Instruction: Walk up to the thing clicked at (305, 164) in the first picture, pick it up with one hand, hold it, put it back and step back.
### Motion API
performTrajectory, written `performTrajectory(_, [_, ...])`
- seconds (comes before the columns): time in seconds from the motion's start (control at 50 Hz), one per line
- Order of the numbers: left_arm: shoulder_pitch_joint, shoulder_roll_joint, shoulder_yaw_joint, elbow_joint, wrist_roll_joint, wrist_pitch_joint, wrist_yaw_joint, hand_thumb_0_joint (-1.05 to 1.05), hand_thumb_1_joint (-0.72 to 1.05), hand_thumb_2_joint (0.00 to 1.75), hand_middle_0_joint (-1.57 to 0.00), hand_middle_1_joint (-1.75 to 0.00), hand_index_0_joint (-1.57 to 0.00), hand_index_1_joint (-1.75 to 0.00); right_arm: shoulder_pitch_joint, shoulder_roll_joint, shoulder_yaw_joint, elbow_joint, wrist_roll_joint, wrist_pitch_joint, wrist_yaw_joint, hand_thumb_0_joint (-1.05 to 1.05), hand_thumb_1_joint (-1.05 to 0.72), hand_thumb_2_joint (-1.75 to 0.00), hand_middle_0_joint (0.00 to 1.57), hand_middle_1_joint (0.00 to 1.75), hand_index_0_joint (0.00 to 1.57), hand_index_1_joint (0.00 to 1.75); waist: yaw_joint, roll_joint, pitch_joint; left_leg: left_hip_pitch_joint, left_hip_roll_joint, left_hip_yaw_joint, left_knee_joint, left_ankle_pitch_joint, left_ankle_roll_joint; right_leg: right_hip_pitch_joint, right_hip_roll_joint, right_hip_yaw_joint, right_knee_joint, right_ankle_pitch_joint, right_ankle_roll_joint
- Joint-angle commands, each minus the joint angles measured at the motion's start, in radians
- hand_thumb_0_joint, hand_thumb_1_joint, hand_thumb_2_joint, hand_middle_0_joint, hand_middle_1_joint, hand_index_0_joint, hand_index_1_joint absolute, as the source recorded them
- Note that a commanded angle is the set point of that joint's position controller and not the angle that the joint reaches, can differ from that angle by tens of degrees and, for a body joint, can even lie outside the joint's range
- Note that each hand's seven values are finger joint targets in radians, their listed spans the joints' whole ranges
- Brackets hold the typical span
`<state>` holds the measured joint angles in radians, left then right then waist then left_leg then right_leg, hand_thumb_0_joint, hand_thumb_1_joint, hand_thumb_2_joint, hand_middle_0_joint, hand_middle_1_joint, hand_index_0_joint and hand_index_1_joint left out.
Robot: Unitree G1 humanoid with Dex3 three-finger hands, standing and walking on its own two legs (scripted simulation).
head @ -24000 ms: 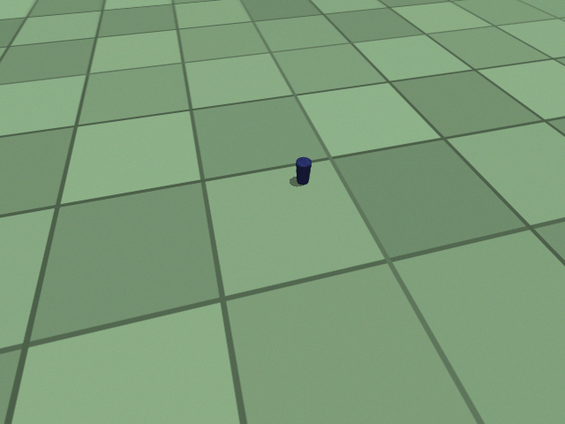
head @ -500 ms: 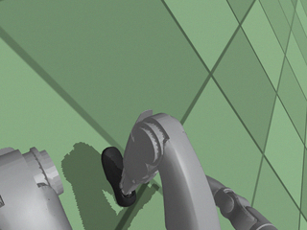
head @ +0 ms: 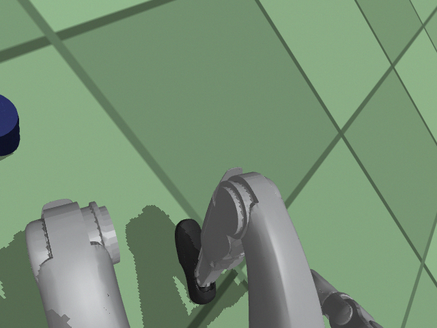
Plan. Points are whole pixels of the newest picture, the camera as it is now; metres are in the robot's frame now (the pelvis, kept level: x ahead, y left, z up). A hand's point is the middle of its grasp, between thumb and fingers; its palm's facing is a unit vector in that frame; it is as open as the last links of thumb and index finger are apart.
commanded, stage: rise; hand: left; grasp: from the side
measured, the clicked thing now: out of the picture +0.47 +0.28 -0.24
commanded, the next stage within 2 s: home in 0.06 s
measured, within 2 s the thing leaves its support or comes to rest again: neither
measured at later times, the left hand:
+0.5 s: hand out of the picture +0.33 +0.40 +0.00, palm faces +0.31 -0.81 -0.50, open 17.0 cm
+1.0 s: hand out of the picture +0.27 +0.28 +0.21, palm faces +0.31 -0.86 -0.40, open 17.2 cm
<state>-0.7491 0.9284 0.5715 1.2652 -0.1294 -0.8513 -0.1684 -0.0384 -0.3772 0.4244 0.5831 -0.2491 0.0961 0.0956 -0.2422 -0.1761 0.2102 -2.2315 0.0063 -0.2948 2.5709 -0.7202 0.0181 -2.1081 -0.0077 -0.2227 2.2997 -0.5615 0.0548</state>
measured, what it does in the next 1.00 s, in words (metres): rises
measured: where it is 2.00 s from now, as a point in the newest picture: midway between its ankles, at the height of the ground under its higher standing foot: (149, 304)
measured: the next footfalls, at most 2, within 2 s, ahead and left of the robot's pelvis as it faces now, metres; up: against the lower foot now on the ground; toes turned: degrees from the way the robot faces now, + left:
none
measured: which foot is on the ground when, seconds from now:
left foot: down 0.00-1.00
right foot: down 0.00-1.00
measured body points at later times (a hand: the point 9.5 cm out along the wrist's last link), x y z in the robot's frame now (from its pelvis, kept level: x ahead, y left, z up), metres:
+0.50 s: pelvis +0.01 -0.01 +0.08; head +0.21 +0.08 +0.48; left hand +0.31 +0.44 +0.03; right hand +0.18 -0.25 -0.04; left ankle +0.08 +0.12 -0.28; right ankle +0.15 -0.12 -0.28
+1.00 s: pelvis +0.07 -0.02 +0.31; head +0.18 +0.03 +0.74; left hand +0.25 +0.32 +0.23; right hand +0.29 -0.23 +0.21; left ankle +0.07 +0.11 -0.28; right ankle +0.15 -0.12 -0.28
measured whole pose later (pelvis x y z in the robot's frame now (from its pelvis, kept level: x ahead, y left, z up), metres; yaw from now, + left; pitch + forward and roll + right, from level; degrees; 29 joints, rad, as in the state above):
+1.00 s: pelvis +0.07 -0.02 +0.31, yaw +12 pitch +24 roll -2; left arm 0.06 0.33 0.15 0.39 0.00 0.11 0.14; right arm 0.15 -0.24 0.01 0.53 0.04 0.02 -0.11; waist -0.05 0.01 -0.17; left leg -1.26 0.04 -0.05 1.46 -0.62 -0.02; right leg -1.27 -0.03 -0.07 1.40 -0.56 -0.01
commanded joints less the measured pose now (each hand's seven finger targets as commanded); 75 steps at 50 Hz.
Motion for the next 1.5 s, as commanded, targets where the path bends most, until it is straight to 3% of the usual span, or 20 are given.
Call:
performTrajectory(0.0, [-0.175,0.241,-0.005,-0.076,0.145,0.066,-0.002,0.00,-0.57,0.09,-0.09,-0.08,-0.08,-0.09,0.111,-0.312,-0.212,0.004,0.057,0.002,-0.021,0.00,-0.91,-0.92,0.20,0.30,0.20,0.30,-0.036,0.513,-0.630,0.434,0.044,0.086,-0.398,0.162,-0.024,0.222,0.038,-0.045,-0.150,0.114,-0.076])
performTrajectory(0.06, [-0.236,0.177,-0.029,-0.174,0.166,0.140,0.020,0.00,-0.59,0.09,-0.09,-0.08,-0.08,-0.09,0.158,-0.287,-0.240,-0.007,0.082,0.024,-0.004,0.00,-0.96,-0.93,0.20,0.30,0.20,0.30,-0.027,0.577,-0.692,0.495,0.046,0.089,-0.443,0.140,-0.032,0.177,0.031,-0.033,-0.149,0.087,-0.082])
performTrajectory(0.12, [-0.274,0.325,0.038,-0.325,0.217,0.223,0.056,0.00,-0.61,0.09,-0.11,-0.09,-0.09,-0.10,0.180,-0.270,-0.280,-0.016,0.110,0.036,-0.006,0.00,-1.01,-0.94,0.20,0.30,0.20,0.30,0.038,0.650,-0.818,0.549,0.040,0.122,-0.483,0.157,-0.031,0.193,0.024,0.005,-0.151,0.075,-0.088])
performTrajectory(0.16, [-0.229,0.343,0.058,-0.377,0.236,0.279,0.073,0.00,-0.53,0.18,-0.09,-0.11,-0.09,-0.11,0.194,-0.254,-0.304,-0.024,0.130,0.044,-0.012,0.00,-0.94,-0.90,0.20,0.30,0.20,0.30,0.064,0.669,-0.842,0.556,0.037,0.140,-0.515,0.135,-0.028,0.203,0.022,0.023,-0.162,0.062,-0.089])
performTrajectory(0.22, [-0.093,0.250,0.052,-0.370,0.247,0.365,0.091,0.00,-0.43,0.13,-0.07,-0.08,-0.07,-0.08,0.225,-0.233,-0.351,-0.014,0.155,0.054,-0.019,0.00,-0.90,-0.90,0.20,0.30,0.20,0.30,0.096,0.634,-0.839,0.553,0.030,0.161,-0.550,0.140,-0.028,0.179,0.020,0.041,-0.182,0.053,-0.092])
performTrajectory(0.36, [0.103,-0.042,-0.117,-0.575,0.228,0.552,0.119,0.00,-0.49,0.10,-0.07,-0.07,-0.07,-0.07,0.257,-0.170,-0.462,-0.054,0.228,0.053,-0.038,0.00,-0.90,-0.90,0.20,0.30,0.20,0.30,0.120,0.456,-0.917,0.555,0.012,0.196,-0.666,0.080,-0.004,0.236,0.011,0.095,-0.334,0.007,-0.095])
performTrajectory(0.46, [0.212,-0.048,-0.131,-0.865,0.206,0.655,0.167,0.00,-0.48,0.10,-0.06,-0.07,-0.06,-0.07,0.254,-0.144,-0.501,-0.102,0.270,0.043,-0.075,0.00,-0.90,-0.90,0.20,0.30,0.20,0.30,0.165,0.362,-1.000,0.656,0.008,0.201,-0.789,0.029,0.010,0.391,0.008,0.132,-0.480,-0.031,-0.087])
performTrajectory(0.52, [0.382,-0.088,-0.141,-0.937,0.193,0.714,0.202,0.00,-0.46,0.11,-0.06,-0.07,-0.06,-0.07,0.232,-0.113,-0.498,-0.137,0.288,0.031,-0.102,0.00,-0.90,-0.90,0.20,0.30,0.20,0.30,0.183,0.313,-0.979,0.697,0.008,0.211,-0.867,0.011,0.015,0.501,0.005,0.152,-0.571,-0.052,-0.082])
performTrajectory(0.62, [0.437,-0.132,-0.155,-1.032,0.181,0.768,0.252,0.00,-0.50,0.09,-0.06,-0.06,-0.06,-0.06,0.224,-0.067,-0.491,-0.150,0.296,-0.003,-0.153,0.00,-0.90,-0.90,0.20,0.30,0.20,0.30,0.191,0.325,-0.956,0.839,0.009,0.240,-0.972,0.091,0.012,0.661,0.001,0.188,-0.707,-0.005,-0.082])
performTrajectory(0.72, [0.596,-0.294,-0.247,-0.961,0.164,0.826,0.280,0.00,-0.55,0.06,-0.05,-0.05,-0.05,-0.05,0.223,-0.028,-0.483,-0.148,0.295,-0.045,-0.187,0.00,-0.90,-0.90,0.20,0.30,0.20,0.30,0.178,0.272,-0.876,0.956,0.005,0.267,-1.064,0.217,0.012,0.826,0.002,0.196,-0.851,0.097,-0.079])
performTrajectory(0.76, [0.594,-0.301,-0.253,-1.009,0.156,0.841,0.290,0.00,-0.50,0.08,-0.06,-0.06,-0.05,-0.06,0.240,-0.019,-0.484,-0.144,0.292,-0.063,-0.195,0.00,-0.90,-0.90,0.20,0.30,0.20,0.30,0.183,0.261,-0.877,0.993,0.003,0.279,-1.097,0.264,0.014,0.930,-0.002,0.209,-0.910,0.153,-0.074])
performTrajectory(0.78, [0.685,-0.366,-0.296,-0.929,0.157,0.862,0.289,0.00,-0.53,0.07,-0.05,-0.06,-0.05,-0.06,0.234,-0.010,-0.476,-0.150,0.292,-0.070,-0.197,0.00,-0.90,-0.90,0.20,0.30,0.20,0.30,0.176,0.241,-0.847,1.016,0.004,0.277,-1.126,0.302,0.014,0.966,0.000,0.205,-0.932,0.190,-0.075])
performTrajectory(0.9, [0.738,-0.384,-0.317,-1.052,0.142,0.911,0.317,0.00,-0.54,0.06,-0.05,-0.06,-0.05,-0.06,0.243,0.002,-0.470,-0.150,0.286,-0.104,-0.214,0.00,-0.90,-0.90,0.20,0.30,0.20,0.30,0.206,0.259,-0.795,1.207,0.007,0.274,-1.298,0.359,0.003,1.134,0.002,0.199,-1.086,0.226,-0.078])
performTrajectory(1.06, [0.923,-0.518,-0.438,-1.145,0.127,0.999,0.351,0.00,-0.57,0.04,-0.05,-0.05,-0.05,-0.05,0.255,0.029,-0.456,-0.198,0.291,-0.143,-0.254,0.00,-0.90,-0.90,0.20,0.30,0.20,0.30,0.193,0.255,-0.634,1.410,0.008,0.283,-1.508,0.388,-0.006,1.347,0.005,0.193,-1.302,0.263,-0.068])
performTrajectory(1.08, [0.864,-0.469,-0.417,-1.261,0.125,0.999,0.361,0.00,-0.55,0.06,-0.05,-0.05,-0.05,-0.05,0.266,0.027,-0.457,-0.200,0.293,-0.146,-0.261,0.00,-0.90,-0.90,0.20,0.30,0.20,0.30,0.203,0.272,-0.656,1.450,0.003,0.287,-1.538,0.378,-0.006,1.382,0.004,0.191,-1.328,0.256,-0.067])
performTrajectory(1.12, [0.994,-0.548,-0.469,-1.216,0.124,1.029,0.362,0.00,-0.56,0.05,-0.05,-0.05,-0.05,-0.05,0.263,0.036,-0.451,-0.213,0.290,-0.156,-0.269,0.00,-0.90,-0.90,0.20,0.30,0.20,0.30,0.197,0.265,-0.594,1.493,0.006,0.285,-1.588,0.398,-0.011,1.410,0.012,0.177,-1.360,0.272,-0.068])
performTrajectory(1.16, [1.007,-0.528,-0.461,-1.304,0.120,1.044,0.371,0.00,-0.54,0.06,-0.05,-0.06,-0.05,-0.06,0.273,0.041,-0.451,-0.221,0.290,-0.164,-0.280,0.00,-0.90,-0.90,0.20,0.30,0.20,0.30,0.207,0.262,-0.579,1.538,0.006,0.284,-1.630,0.418,-0.013,1.461,0.015,0.171,-1.399,0.288,-0.067])
performTrajectory(1.3, [1.205,-0.624,-0.546,-1.400,0.115,1.088,0.363,0.00,-0.55,0.05,-0.05,-0.05,-0.05,-0.05,0.265,0.059,-0.440,-0.257,0.279,-0.202,-0.299,0.00,-0.90,-0.90,0.20,0.30,0.20,0.30,0.203,0.196,-0.438,1.586,0.005,0.281,-1.720,0.409,-0.007,1.525,0.026,0.150,-1.495,0.274,-0.063])
performTrajectory(1.38, [1.191,-0.590,-0.520,-1.492,0.117,1.088,0.352,0.00,-0.54,0.06,-0.05,-0.05,-0.05,-0.06,0.259,0.058,-0.441,-0.263,0.275,-0.219,-0.299,0.00,-0.90,-0.90,0.20,0.30,0.20,0.30,0.212,0.196,-0.411,1.614,0.003,0.286,-1.747,0.415,-0.008,1.556,0.023,0.150,-1.523,0.274,-0.060])
performTrajectory(1.48, [1.209,-0.632,-0.544,-1.438,0.124,1.081,0.336,0.00,-0.55,0.05,-0.05,-0.05,-0.05,-0.05,0.264,0.057,-0.444,-0.253,0.266,-0.240,-0.294,0.00,-0.90,-0.90,0.20,0.30,0.20,0.30,0.203,0.194,-0.388,1.643,0.009,0.279,-1.766,0.443,-0.015,1.558,0.029,0.145,-1.516,0.291,-0.064])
